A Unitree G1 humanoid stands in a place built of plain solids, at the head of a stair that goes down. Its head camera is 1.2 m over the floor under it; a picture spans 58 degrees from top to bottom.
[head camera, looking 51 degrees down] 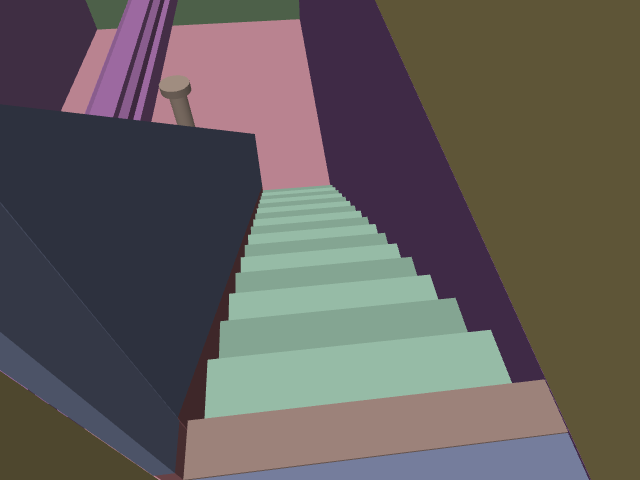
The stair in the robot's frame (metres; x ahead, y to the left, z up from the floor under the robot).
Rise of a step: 0.20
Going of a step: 0.26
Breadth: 1.00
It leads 6 degrees to the left of straight ahead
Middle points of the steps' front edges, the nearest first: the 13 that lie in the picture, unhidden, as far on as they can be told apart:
0.41 -0.14 0.00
0.66 -0.11 -0.19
0.92 -0.08 -0.39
1.17 -0.05 -0.58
1.42 -0.03 -0.78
1.68 0.00 -0.97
1.93 0.03 -1.17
2.18 0.06 -1.36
2.44 0.09 -1.56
2.69 0.12 -1.76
2.95 0.15 -1.95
3.20 0.17 -2.15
3.45 0.20 -2.34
